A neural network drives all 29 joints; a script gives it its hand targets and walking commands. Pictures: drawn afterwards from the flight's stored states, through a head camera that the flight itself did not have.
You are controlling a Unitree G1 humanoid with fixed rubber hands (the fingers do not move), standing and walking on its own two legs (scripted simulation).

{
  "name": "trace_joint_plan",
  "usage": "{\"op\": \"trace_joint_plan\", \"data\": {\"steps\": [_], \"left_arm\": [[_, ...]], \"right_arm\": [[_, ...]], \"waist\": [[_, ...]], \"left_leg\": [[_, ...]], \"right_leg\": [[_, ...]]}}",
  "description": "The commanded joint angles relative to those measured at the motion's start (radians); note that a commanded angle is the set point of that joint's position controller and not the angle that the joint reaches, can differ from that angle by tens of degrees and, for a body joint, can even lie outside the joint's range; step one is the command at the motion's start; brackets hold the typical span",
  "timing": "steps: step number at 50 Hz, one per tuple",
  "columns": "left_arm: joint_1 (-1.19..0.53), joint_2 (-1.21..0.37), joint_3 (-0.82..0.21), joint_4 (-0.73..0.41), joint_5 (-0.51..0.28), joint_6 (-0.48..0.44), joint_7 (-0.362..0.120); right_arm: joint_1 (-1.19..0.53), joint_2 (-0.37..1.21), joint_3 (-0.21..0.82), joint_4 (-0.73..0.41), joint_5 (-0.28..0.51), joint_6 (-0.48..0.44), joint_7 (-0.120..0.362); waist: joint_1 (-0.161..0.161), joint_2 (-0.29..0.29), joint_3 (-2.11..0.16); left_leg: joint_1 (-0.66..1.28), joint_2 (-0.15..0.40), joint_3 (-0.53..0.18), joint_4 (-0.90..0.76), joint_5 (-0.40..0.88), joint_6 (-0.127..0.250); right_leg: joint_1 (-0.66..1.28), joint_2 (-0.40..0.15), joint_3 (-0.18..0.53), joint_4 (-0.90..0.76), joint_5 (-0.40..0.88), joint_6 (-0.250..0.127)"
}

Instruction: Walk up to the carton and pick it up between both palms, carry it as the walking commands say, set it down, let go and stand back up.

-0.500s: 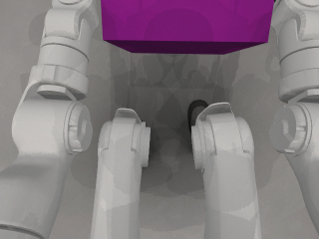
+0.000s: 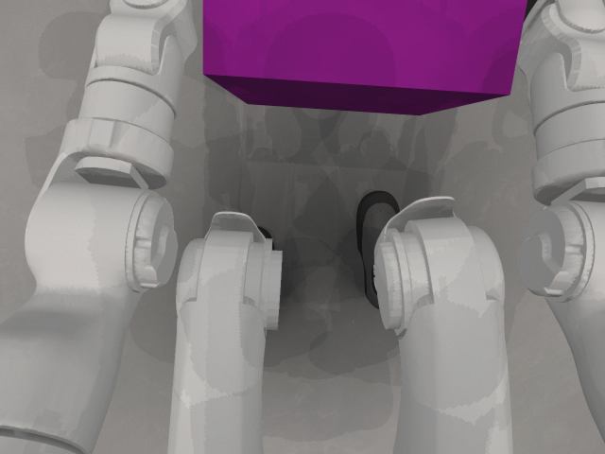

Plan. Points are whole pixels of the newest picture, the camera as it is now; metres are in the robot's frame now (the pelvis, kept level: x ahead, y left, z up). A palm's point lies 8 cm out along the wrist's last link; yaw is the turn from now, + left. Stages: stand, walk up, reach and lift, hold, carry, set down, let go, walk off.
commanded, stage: set down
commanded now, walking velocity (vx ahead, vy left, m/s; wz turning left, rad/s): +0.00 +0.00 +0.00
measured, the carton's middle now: (350, 8) +0.53 -0.08 -0.24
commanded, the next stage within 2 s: none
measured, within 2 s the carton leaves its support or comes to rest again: rests again in 0.74 s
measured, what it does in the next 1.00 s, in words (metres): stands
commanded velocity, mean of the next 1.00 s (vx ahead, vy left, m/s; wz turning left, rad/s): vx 0.00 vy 0.00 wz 0.00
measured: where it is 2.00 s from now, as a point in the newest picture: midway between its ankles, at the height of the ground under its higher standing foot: (315, 286)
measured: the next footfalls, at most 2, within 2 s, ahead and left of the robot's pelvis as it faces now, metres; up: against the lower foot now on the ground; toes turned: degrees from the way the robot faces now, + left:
none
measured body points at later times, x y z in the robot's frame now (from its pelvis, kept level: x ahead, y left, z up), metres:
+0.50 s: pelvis +0.01 +0.00 -0.01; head +0.37 -0.02 +0.25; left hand +0.58 +0.10 -0.18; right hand +0.52 -0.25 -0.18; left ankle +0.11 +0.11 -0.34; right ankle +0.15 -0.13 -0.34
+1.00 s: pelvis +0.01 +0.00 -0.01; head +0.37 -0.02 +0.25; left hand +0.58 +0.10 -0.18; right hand +0.52 -0.25 -0.18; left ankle +0.11 +0.11 -0.34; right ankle +0.15 -0.12 -0.34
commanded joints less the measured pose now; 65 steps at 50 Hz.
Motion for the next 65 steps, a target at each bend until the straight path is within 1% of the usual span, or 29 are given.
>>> {"op": "trace_joint_plan", "data": {"steps": [1,3,5,8,11,12,13,14,18,21,23,27,28,29,31,34,36,38,39,41,44,45,48,51,54,59,60,62,65], "left_arm": [[-0.632,-0.916,-0.304,-0.264,-0.073,-0.042,-0.229],[-0.622,-0.909,-0.306,-0.251,-0.06,-0.032,-0.231],[-0.594,-0.905,-0.29,-0.223,-0.041,-0.025,-0.234],[-0.576,-0.918,-0.272,-0.176,-0.035,-0.022,-0.246],[-0.553,-0.911,-0.252,-0.151,-0.028,-0.024,-0.25],[-0.574,-0.916,-0.257,-0.166,-0.034,-0.027,-0.251],[-0.557,-0.907,-0.247,-0.145,-0.022,-0.021,-0.252],[-0.56,-0.894,-0.247,-0.143,-0.027,-0.025,-0.252],[-0.538,-0.895,-0.237,-0.127,-0.006,-0.024,-0.258],[-0.511,-0.898,-0.238,-0.13,-0.006,-0.029,-0.255],[-0.504,-0.91,-0.246,-0.13,-0.009,-0.037,-0.25],[-0.434,-0.921,-0.227,-0.118,0.013,-0.047,-0.245],[-0.413,-0.924,-0.216,-0.101,0.018,-0.048,-0.245],[-0.415,-0.926,-0.227,-0.109,0.007,-0.052,-0.246],[-0.39,-0.929,-0.217,-0.099,0.019,-0.057,-0.246],[-0.411,-0.899,-0.226,-0.141,0.018,-0.065,-0.238],[-0.383,-0.839,-0.2,-0.099,0.031,-0.065,-0.23],[-0.391,-0.756,-0.177,-0.099,0.054,-0.068,-0.215],[-0.387,-0.715,-0.162,-0.076,0.058,-0.067,-0.208],[-0.405,-0.608,-0.147,-0.106,0.057,-0.077,-0.189],[-0.365,-0.43,-0.118,-0.097,0.05,-0.09,-0.143],[-0.334,-0.34,-0.104,-0.07,0.047,-0.093,-0.123],[-0.279,-0.04,-0.086,-0.101,0.014,-0.119,-0.042],[-0.29,0.079,-0.093,-0.091,-0.029,-0.126,-0.003],[-0.304,0.145,-0.092,-0.092,-0.053,-0.126,0.01],[-0.346,0.193,-0.097,-0.203,-0.078,-0.125,0.025],[-0.361,0.207,-0.102,-0.259,-0.076,-0.131,0.027],[-0.319,0.215,-0.085,-0.281,-0.06,-0.127,0.03],[-0.275,0.215,-0.068,-0.235,-0.062,-0.119,0.021]], "right_arm": [[-0.678,0.868,0.319,-0.266,0.096,-0.052,0.221],[-0.677,0.849,0.307,-0.25,0.091,-0.05,0.222],[-0.683,0.85,0.307,-0.252,0.088,-0.047,0.228],[-0.658,0.838,0.288,-0.202,0.071,-0.045,0.234],[-0.651,0.852,0.292,-0.189,0.061,-0.041,0.245],[-0.662,0.828,0.292,-0.195,0.061,-0.045,0.245],[-0.658,0.831,0.289,-0.185,0.06,-0.043,0.247],[-0.647,0.842,0.276,-0.177,0.058,-0.041,0.253],[-0.614,0.832,0.26,-0.145,0.046,-0.04,0.263],[-0.576,0.831,0.256,-0.14,0.043,-0.043,0.272],[-0.56,0.817,0.244,-0.144,0.038,-0.051,0.273],[-0.502,0.83,0.238,-0.146,0.034,-0.061,0.274],[-0.477,0.821,0.232,-0.142,0.028,-0.063,0.273],[-0.457,0.816,0.221,-0.14,0.016,-0.063,0.271],[-0.454,0.821,0.226,-0.155,0.02,-0.067,0.272],[-0.444,0.809,0.216,-0.152,0.017,-0.066,0.269],[-0.431,0.731,0.198,-0.139,-0.008,-0.071,0.255],[-0.44,0.67,0.176,-0.134,-0.007,-0.079,0.239],[-0.426,0.64,0.159,-0.102,-0.022,-0.078,0.23],[-0.412,0.569,0.132,-0.114,-0.019,-0.087,0.206],[-0.356,0.392,0.09,-0.092,-0.021,-0.114,0.146],[-0.335,0.311,0.064,-0.061,-0.02,-0.124,0.124],[-0.239,-0.009,-0.01,-0.037,-0.015,-0.166,0.032],[-0.232,-0.134,-0.021,-0.028,0.013,-0.187,-0.017],[-0.234,-0.177,-0.028,-0.018,0.043,-0.19,-0.033],[-0.259,-0.189,0.009,-0.074,0.109,-0.185,-0.039],[-0.259,-0.196,0.011,-0.11,0.125,-0.189,-0.033],[-0.233,-0.203,0.002,-0.123,0.128,-0.188,-0.027],[-0.204,-0.232,0.001,-0.1,0.107,-0.188,-0.026]], "waist": [[-0.086,0.068,-1.611],[-0.086,0.089,-1.547],[-0.066,0.096,-1.493],[-0.082,0.083,-1.401],[-0.063,0.061,-1.379],[-0.08,0.068,-1.381],[-0.062,0.066,-1.35],[-0.075,0.053,-1.339],[-0.063,0.07,-1.294],[-0.065,0.084,-1.258],[-0.091,0.09,-1.256],[-0.078,0.075,-1.253],[-0.084,0.076,-1.239],[-0.112,0.075,-1.238],[-0.091,0.07,-1.249],[-0.094,0.069,-1.256],[-0.1,0.06,-1.234],[-0.081,0.067,-1.223],[-0.091,0.047,-1.215],[-0.083,0.052,-1.225],[-0.097,0.045,-1.25],[-0.085,0.039,-1.243],[-0.09,0.043,-1.287],[-0.094,0.043,-1.324],[-0.092,0.05,-1.414],[-0.061,0.093,-1.681],[-0.068,0.09,-1.698],[-0.052,0.091,-1.694],[-0.067,0.068,-1.626]], "left_leg": [[0.359,0.032,0.053,-0.194,0.287,0.04],[0.345,0.035,0.053,-0.202,0.246,0.039],[0.338,0.042,0.044,-0.209,0.226,0.045],[0.266,0.043,0.042,-0.211,0.182,0.047],[0.271,0.042,0.045,-0.208,0.168,0.052],[0.27,0.043,0.04,-0.198,0.177,0.049],[0.255,0.046,0.041,-0.207,0.162,0.053],[0.25,0.046,0.035,-0.21,0.16,0.056],[0.235,0.044,0.033,-0.214,0.142,0.056],[0.247,0.049,0.022,-0.215,0.186,0.057],[0.255,0.045,0.014,-0.197,0.221,0.053],[0.228,0.044,0.007,-0.2,0.286,0.053],[0.217,0.042,0.006,-0.196,0.284,0.05],[0.219,0.043,0.0,-0.193,0.299,0.049],[0.216,0.038,0.001,-0.189,0.327,0.049],[0.212,0.036,0.003,-0.19,0.322,0.049],[0.186,0.039,0.006,-0.195,0.285,0.044],[0.187,0.043,0.014,-0.2,0.246,0.045],[0.175,0.044,0.012,-0.207,0.213,0.045],[0.192,0.048,0.018,-0.207,0.208,0.042],[0.23,0.058,0.019,-0.211,0.202,0.036],[0.24,0.06,0.018,-0.217,0.196,0.034],[0.258,0.084,0.023,-0.227,0.206,0.017],[0.283,0.102,0.011,-0.222,0.209,0.01],[0.352,0.116,0.002,-0.211,0.207,0.013],[0.534,0.128,-0.001,-0.193,0.313,0.015],[0.566,0.13,0.001,-0.183,0.374,0.015],[0.538,0.128,0.011,-0.178,0.374,0.013],[0.457,0.134,0.009,-0.174,0.332,0.011]], "right_leg": [[0.715,0.046,-0.082,-0.064,0.38,-0.036],[0.683,0.044,-0.086,-0.073,0.333,-0.037],[0.642,0.04,-0.082,-0.069,0.294,-0.038],[0.612,0.034,-0.078,-0.071,0.256,-0.045],[0.604,0.032,-0.081,-0.071,0.226,-0.04],[0.596,0.031,-0.077,-0.065,0.231,-0.045],[0.584,0.03,-0.077,-0.065,0.213,-0.045],[0.58,0.033,-0.082,-0.066,0.22,-0.04],[0.541,0.031,-0.077,-0.068,0.191,-0.042],[0.49,0.031,-0.076,-0.065,0.219,-0.04],[0.459,0.031,-0.072,-0.061,0.243,-0.041],[0.47,0.03,-0.066,-0.054,0.32,-0.032],[0.461,0.029,-0.064,-0.057,0.321,-0.034],[0.451,0.028,-0.061,-0.06,0.335,-0.035],[0.459,0.032,-0.057,-0.058,0.358,-0.03],[0.449,0.033,-0.056,-0.055,0.352,-0.031],[0.466,0.023,-0.056,-0.059,0.327,-0.028],[0.459,0.022,-0.053,-0.069,0.288,-0.026],[0.479,0.016,-0.053,-0.074,0.265,-0.026],[0.5,0.013,-0.048,-0.08,0.264,-0.023],[0.542,0.005,-0.051,-0.087,0.268,-0.019],[0.539,0.002,-0.058,-0.088,0.249,-0.014],[0.59,-0.01,-0.058,-0.106,0.272,-0.006],[0.603,-0.011,-0.053,-0.111,0.275,-0.011],[0.627,-0.018,-0.058,-0.1,0.275,-0.014],[0.713,-0.016,-0.06,-0.071,0.355,-0.026],[0.714,-0.016,-0.057,-0.069,0.407,-0.023],[0.725,-0.017,-0.049,-0.068,0.42,-0.021],[0.701,-0.025,-0.05,-0.06,0.401,-0.023]]}}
